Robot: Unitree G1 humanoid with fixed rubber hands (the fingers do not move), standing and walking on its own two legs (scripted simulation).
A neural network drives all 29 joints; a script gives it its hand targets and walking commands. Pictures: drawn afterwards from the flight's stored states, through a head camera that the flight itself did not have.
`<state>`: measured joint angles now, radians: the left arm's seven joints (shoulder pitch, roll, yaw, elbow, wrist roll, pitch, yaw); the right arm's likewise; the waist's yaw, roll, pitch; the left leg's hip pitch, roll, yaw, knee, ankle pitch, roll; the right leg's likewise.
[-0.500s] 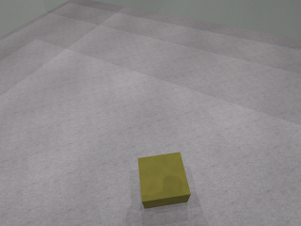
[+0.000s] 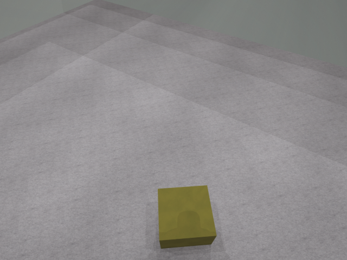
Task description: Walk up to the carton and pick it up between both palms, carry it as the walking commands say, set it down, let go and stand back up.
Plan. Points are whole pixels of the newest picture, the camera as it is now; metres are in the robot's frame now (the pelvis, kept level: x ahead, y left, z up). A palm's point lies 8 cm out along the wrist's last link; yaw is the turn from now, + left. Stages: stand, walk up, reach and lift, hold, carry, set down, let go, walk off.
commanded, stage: walk up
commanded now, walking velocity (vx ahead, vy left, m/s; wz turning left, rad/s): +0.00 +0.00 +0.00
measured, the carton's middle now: (184, 216) +0.43 -0.02 -0.69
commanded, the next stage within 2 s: stand in 1.96 s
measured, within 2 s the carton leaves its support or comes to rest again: neither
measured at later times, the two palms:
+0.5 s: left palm out of the picture +0.00 +0.23 -0.15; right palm out of the picture +0.04 -0.24 -0.15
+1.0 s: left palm out of the picture -0.05 +0.23 -0.15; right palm out of the picture +0.05 -0.24 -0.15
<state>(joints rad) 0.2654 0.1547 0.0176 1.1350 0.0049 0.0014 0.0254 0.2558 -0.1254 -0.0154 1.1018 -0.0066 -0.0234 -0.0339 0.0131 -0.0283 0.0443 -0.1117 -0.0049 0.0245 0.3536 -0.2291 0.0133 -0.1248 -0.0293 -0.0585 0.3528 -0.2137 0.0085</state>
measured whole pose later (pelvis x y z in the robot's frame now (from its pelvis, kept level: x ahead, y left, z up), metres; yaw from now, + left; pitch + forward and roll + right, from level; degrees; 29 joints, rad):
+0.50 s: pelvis +0.00 -0.01 -0.01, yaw +4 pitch +0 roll -1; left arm 0.27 0.17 0.03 1.05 0.00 0.01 0.06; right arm 0.25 -0.18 -0.04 1.05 -0.01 0.01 -0.04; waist -0.01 0.01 0.03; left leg -0.23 -0.01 -0.05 0.56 -0.32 0.00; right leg -0.19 -0.04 -0.13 0.52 -0.32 0.00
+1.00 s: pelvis -0.01 -0.01 -0.01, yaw +8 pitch +0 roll -1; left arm 0.32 0.17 0.04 1.02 0.02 0.02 0.05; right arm 0.25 -0.19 -0.04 0.99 -0.02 0.03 -0.03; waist 0.01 0.02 0.03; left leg -0.29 0.01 0.00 0.65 -0.40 0.00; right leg -0.20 -0.06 -0.19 0.52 -0.30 -0.01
